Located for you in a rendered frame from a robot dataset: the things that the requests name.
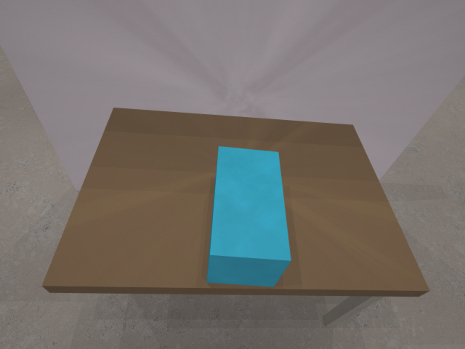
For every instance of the carton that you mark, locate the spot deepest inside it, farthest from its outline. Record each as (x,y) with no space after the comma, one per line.
(249,236)

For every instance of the table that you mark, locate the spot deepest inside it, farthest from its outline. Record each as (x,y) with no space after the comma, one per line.
(141,223)

